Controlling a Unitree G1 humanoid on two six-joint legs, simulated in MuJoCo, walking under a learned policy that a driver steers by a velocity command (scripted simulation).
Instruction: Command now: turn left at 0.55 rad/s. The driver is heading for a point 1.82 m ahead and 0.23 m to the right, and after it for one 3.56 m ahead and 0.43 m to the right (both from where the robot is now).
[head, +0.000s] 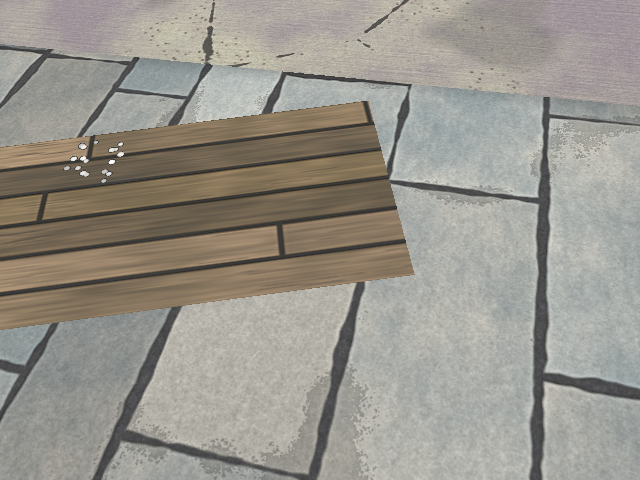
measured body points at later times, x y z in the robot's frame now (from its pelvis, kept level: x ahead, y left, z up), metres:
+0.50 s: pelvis -0.02 +0.04 +0.00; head +0.00 +0.07 +0.45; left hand +0.01 +0.32 -0.15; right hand +0.13 -0.20 -0.11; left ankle -0.03 +0.12 -0.75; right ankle -0.06 -0.09 -0.68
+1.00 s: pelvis -0.04 -0.01 +0.00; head -0.02 -0.04 +0.45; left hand +0.14 +0.24 -0.10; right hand -0.03 -0.31 -0.14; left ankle +0.01 +0.15 -0.67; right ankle -0.06 -0.06 -0.75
